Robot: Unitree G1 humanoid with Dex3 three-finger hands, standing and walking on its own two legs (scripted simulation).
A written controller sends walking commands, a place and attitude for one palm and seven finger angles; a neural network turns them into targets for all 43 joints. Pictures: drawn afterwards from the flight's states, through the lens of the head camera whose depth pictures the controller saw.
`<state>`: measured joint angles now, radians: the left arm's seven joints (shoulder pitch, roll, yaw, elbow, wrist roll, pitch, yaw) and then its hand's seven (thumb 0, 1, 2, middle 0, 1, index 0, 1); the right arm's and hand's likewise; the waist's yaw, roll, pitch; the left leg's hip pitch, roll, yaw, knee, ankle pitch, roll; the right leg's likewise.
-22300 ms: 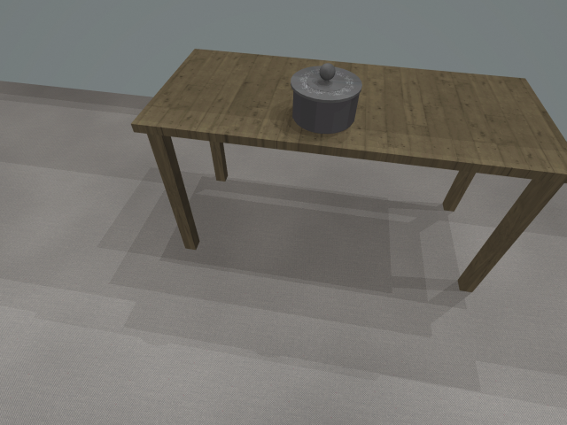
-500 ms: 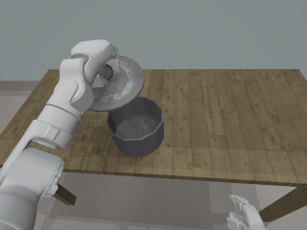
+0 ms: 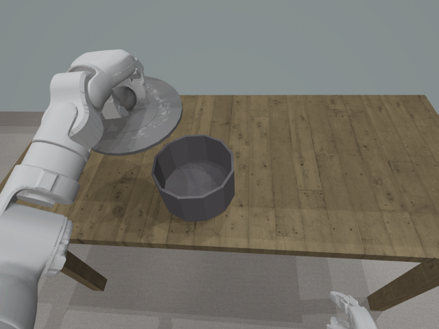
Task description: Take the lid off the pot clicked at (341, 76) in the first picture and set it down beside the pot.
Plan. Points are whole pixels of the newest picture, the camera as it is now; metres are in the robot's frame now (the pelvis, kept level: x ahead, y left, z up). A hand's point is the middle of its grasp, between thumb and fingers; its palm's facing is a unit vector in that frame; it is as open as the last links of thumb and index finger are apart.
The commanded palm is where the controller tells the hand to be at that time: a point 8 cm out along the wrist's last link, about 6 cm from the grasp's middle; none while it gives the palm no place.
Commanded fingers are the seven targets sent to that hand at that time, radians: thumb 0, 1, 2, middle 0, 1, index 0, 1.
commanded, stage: move the lid sideways beside the pot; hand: left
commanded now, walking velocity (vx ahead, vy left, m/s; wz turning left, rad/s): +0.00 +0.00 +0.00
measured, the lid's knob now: (123, 98) +0.48 +0.19 +0.18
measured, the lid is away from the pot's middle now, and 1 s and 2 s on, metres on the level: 0.11 0.23 0.24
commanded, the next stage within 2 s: lower the lid onto the table in 1.20 s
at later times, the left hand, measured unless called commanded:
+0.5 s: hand (78, 107) +0.44 +0.25 +0.19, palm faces -0.25 -0.04 -0.97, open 7.2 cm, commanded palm +0.43 +0.25 +0.26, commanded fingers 0.00 0.69 0.92 -0.91 -1.01 -0.92 -1.03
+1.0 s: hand (50, 105) +0.44 +0.30 +0.20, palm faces -0.28 -0.07 -0.96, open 7.2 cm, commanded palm +0.44 +0.30 +0.26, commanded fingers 0.00 0.69 0.92 -0.91 -1.01 -0.92 -1.03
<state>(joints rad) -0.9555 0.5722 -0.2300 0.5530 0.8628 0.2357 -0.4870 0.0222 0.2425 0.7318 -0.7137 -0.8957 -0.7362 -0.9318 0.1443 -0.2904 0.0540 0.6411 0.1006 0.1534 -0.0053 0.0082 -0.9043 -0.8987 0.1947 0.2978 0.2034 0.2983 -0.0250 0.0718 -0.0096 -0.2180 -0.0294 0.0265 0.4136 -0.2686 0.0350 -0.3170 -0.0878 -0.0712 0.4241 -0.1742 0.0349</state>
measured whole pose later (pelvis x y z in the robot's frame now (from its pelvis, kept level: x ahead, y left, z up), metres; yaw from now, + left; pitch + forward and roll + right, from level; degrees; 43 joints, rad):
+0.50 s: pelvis +0.00 +0.00 +0.00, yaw +1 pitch +5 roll +0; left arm -0.91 0.70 -0.16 0.53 0.86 0.16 -0.54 0.02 0.24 0.73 -0.71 -0.90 -0.74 -0.93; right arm 0.13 -0.31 0.04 0.62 0.10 0.17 0.00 0.01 -0.90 -0.90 0.19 0.30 0.20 0.30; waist -0.01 0.05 0.01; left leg -0.23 -0.03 0.01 0.42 -0.27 0.04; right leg -0.31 -0.08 -0.09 0.39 -0.16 0.03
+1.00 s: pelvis +0.01 +0.01 +0.00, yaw +1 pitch +6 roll -1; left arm -0.96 0.80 -0.07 0.70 0.86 0.03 -0.54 0.02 0.25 0.73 -0.71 -0.89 -0.73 -0.93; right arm 0.18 -0.31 0.05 0.65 0.11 0.19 -0.01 0.01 -0.90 -0.90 0.20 0.30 0.20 0.30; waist -0.03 0.05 0.02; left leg -0.26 -0.03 0.00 0.43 -0.28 0.04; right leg -0.32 -0.08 -0.10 0.38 -0.16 0.04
